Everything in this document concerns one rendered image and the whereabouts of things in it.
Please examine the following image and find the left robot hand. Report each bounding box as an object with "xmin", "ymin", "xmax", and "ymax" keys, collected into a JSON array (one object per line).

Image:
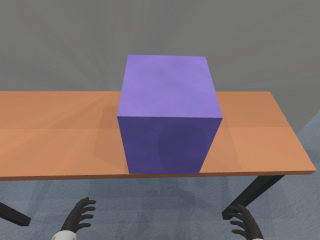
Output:
[{"xmin": 60, "ymin": 197, "xmax": 96, "ymax": 233}]

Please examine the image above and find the table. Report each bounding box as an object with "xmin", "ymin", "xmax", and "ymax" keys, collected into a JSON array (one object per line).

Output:
[{"xmin": 0, "ymin": 91, "xmax": 317, "ymax": 227}]

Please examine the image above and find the carton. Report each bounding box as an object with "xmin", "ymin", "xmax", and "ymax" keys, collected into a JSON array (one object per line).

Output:
[{"xmin": 117, "ymin": 54, "xmax": 223, "ymax": 174}]

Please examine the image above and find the robot left forearm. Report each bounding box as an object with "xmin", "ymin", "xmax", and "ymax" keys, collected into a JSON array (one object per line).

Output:
[{"xmin": 51, "ymin": 230, "xmax": 77, "ymax": 240}]

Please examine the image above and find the right robot hand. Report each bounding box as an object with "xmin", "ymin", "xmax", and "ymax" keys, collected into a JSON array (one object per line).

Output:
[{"xmin": 228, "ymin": 203, "xmax": 264, "ymax": 240}]

